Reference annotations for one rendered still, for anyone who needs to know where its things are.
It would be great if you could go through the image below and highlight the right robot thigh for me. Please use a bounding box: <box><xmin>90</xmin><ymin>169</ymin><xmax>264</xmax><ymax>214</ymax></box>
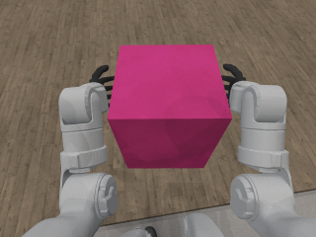
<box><xmin>183</xmin><ymin>212</ymin><xmax>224</xmax><ymax>237</ymax></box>

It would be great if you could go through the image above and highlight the right robot hand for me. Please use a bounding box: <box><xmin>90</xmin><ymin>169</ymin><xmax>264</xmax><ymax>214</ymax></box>
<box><xmin>221</xmin><ymin>63</ymin><xmax>246</xmax><ymax>108</ymax></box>

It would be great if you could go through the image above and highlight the carton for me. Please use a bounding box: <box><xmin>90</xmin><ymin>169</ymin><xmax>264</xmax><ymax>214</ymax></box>
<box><xmin>107</xmin><ymin>44</ymin><xmax>233</xmax><ymax>169</ymax></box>

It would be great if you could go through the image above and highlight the left robot upper arm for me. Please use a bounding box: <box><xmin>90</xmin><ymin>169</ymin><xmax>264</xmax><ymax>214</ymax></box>
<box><xmin>22</xmin><ymin>172</ymin><xmax>119</xmax><ymax>237</ymax></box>

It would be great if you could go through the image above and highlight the robot right forearm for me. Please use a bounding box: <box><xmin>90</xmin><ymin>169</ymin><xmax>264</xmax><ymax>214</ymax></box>
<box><xmin>229</xmin><ymin>81</ymin><xmax>295</xmax><ymax>205</ymax></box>

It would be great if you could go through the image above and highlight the left robot foot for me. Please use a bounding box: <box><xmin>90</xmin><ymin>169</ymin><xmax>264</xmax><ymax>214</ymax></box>
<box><xmin>145</xmin><ymin>226</ymin><xmax>157</xmax><ymax>237</ymax></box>

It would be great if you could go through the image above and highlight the left robot hand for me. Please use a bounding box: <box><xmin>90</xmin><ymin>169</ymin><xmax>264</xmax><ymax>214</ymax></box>
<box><xmin>89</xmin><ymin>65</ymin><xmax>115</xmax><ymax>107</ymax></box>

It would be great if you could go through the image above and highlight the right robot upper arm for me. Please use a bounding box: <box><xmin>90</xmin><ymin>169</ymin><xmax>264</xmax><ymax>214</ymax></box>
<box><xmin>230</xmin><ymin>174</ymin><xmax>316</xmax><ymax>237</ymax></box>

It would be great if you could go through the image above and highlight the robot left forearm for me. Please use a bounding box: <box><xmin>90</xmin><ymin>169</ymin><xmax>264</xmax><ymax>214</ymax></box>
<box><xmin>58</xmin><ymin>82</ymin><xmax>109</xmax><ymax>210</ymax></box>

